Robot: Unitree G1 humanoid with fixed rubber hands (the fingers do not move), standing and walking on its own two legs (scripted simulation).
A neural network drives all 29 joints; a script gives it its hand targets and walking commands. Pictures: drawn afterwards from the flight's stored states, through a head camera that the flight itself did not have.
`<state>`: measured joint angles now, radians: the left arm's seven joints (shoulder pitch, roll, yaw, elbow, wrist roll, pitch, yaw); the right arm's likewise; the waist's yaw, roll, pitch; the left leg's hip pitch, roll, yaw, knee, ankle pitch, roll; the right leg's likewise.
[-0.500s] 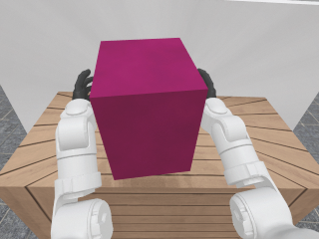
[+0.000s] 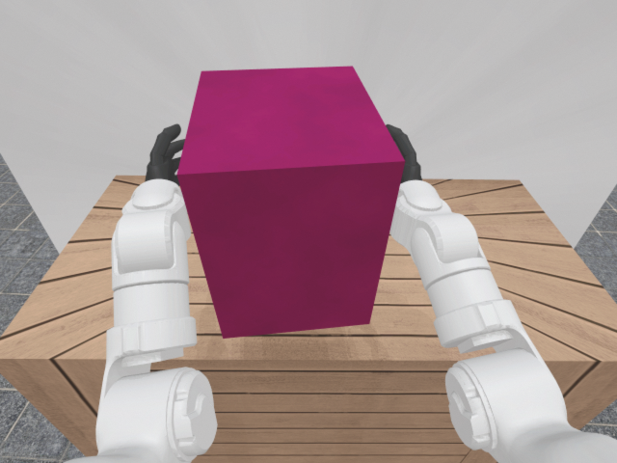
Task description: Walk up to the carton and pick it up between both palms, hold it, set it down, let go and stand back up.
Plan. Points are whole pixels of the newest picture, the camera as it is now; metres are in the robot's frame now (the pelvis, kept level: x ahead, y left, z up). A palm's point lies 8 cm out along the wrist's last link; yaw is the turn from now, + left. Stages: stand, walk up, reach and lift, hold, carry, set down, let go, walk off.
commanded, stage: hold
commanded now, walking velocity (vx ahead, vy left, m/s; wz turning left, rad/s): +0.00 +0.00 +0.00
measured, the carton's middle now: (288, 201) +0.40 +0.00 +0.18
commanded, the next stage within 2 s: none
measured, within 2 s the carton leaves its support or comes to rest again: neither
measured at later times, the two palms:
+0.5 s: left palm (148, 197) +0.36 +0.16 +0.22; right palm (394, 187) +0.36 -0.12 +0.22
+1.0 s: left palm (167, 195) +0.37 +0.15 +0.22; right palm (403, 188) +0.37 -0.14 +0.21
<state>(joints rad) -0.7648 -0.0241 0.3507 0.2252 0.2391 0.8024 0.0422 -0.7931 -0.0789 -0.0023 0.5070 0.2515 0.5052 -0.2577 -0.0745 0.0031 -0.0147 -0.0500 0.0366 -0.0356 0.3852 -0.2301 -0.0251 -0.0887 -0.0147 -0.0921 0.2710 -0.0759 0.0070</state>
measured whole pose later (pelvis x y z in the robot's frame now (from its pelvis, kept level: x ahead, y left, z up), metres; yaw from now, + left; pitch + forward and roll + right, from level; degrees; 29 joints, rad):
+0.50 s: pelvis +0.00 +0.01 +0.00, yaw +0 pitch -7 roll -2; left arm -0.70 -0.04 0.35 0.11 0.26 0.85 0.02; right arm -0.75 -0.06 0.00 0.43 0.27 0.54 -0.27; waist -0.09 -0.02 -0.02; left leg -0.03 0.03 -0.03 0.41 -0.25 -0.01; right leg -0.06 -0.02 -0.09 0.27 -0.08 0.02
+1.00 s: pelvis +0.00 +0.00 +0.00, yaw +0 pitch -6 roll -2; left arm -0.71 -0.04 0.33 0.15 0.24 0.80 0.05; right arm -0.76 -0.09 0.02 0.46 0.26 0.50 -0.26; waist -0.09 0.00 -0.01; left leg -0.05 0.04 -0.04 0.40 -0.24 -0.03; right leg -0.08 -0.01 -0.09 0.27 -0.08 0.01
